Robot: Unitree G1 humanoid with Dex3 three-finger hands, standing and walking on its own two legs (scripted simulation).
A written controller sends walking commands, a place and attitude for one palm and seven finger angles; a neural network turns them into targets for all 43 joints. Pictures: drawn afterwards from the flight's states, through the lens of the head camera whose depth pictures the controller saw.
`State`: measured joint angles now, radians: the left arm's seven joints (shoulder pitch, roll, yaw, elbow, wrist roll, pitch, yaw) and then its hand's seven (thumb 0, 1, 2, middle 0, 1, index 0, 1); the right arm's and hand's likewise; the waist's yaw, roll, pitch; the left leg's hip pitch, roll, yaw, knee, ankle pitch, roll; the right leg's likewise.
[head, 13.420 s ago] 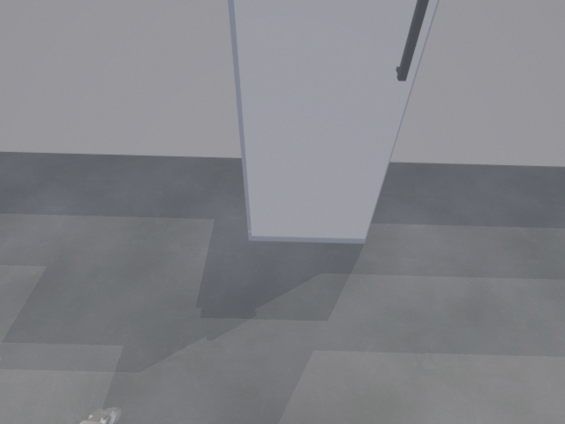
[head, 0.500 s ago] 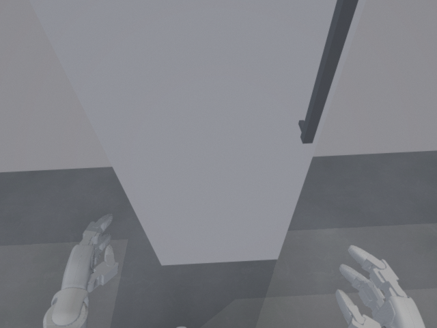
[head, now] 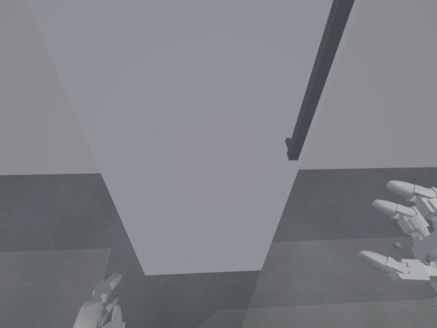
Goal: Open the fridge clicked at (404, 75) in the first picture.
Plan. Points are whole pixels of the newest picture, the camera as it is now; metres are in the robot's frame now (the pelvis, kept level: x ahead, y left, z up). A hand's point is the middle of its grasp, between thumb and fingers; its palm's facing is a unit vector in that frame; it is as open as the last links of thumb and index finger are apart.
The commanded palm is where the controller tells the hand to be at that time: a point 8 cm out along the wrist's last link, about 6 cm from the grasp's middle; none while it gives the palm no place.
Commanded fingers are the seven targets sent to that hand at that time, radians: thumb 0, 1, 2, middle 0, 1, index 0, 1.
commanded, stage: raise the hand to about handle height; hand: right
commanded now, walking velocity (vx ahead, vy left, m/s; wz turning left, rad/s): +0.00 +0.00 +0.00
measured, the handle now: (310, 87) +0.47 -0.14 +0.24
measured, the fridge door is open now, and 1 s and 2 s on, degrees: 0 0 0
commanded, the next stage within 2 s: move the hooked fingers beside the handle in 1.14 s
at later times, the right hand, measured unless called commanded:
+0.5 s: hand (424, 182) +0.27 -0.26 +0.22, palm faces +0.03 +0.99 -0.15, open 13.9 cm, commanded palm +0.23 -0.30 +0.24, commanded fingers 0.00 0.50 -0.30 0.30 1.20 0.30 1.20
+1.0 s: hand out of the picture +0.28 -0.27 +0.25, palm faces +0.05 +0.99 -0.11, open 13.9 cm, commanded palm +0.25 -0.31 +0.27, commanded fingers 0.00 0.50 -0.30 0.30 1.20 0.30 1.20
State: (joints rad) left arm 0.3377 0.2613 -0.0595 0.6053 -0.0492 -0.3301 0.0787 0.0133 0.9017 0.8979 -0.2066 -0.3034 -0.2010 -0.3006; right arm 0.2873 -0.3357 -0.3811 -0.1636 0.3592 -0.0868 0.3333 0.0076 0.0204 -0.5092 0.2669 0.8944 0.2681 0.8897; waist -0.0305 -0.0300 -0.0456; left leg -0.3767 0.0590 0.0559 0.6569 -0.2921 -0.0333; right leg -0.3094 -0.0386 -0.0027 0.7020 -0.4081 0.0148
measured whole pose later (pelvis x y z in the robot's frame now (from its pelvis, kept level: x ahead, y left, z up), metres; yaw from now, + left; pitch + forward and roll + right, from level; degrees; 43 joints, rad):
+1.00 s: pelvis +0.01 +0.01 +0.02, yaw +1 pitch -3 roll +0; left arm 0.23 0.29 -0.08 0.59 -0.08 -0.23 0.09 0.01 0.91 0.90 -0.20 -0.30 -0.20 -0.30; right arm -0.20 -0.52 -0.55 0.04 0.35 0.27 0.48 -0.01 0.50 -0.30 0.31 1.20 0.31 1.20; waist -0.05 -0.05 -0.02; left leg -0.20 0.05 0.05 0.49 -0.23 -0.02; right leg -0.11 -0.04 -0.02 0.48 -0.32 0.03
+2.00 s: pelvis +0.01 +0.01 +0.02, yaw +0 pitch -2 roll +0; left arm 0.22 0.28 -0.09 0.62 -0.08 -0.21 0.11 0.01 0.90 0.90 -0.20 -0.30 -0.20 -0.30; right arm -0.39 -0.49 -0.43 0.22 0.28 0.26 0.43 -0.01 0.50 -0.30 0.30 1.20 0.31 1.20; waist -0.03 -0.06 -0.03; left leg -0.22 0.05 0.06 0.49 -0.23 -0.02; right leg -0.13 -0.04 -0.01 0.47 -0.31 0.03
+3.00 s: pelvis +0.01 +0.01 +0.02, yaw +2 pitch +1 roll +0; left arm 0.29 0.29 -0.06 0.63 -0.08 -0.14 0.09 0.01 0.91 0.90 -0.20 -0.30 -0.20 -0.30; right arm -0.62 -0.47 -0.36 0.53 0.22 0.22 0.34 -0.01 0.50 -0.30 0.30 1.20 0.30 1.20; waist 0.03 -0.05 -0.05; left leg -0.27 0.05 0.03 0.48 -0.22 -0.02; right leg -0.16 -0.04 -0.03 0.45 -0.30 0.02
